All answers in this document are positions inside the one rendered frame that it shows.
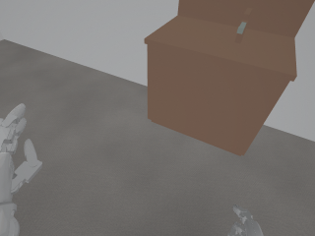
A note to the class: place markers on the counter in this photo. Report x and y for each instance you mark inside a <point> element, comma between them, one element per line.
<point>210,83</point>

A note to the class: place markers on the robot right hand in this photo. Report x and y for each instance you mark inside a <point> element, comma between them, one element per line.
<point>250,228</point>

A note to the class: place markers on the tap lever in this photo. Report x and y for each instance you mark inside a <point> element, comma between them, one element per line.
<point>241,28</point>

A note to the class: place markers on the robot left forearm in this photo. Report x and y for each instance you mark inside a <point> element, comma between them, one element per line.
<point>9,225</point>

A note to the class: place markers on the robot left hand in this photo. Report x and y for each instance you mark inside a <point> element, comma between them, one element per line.
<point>10,130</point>

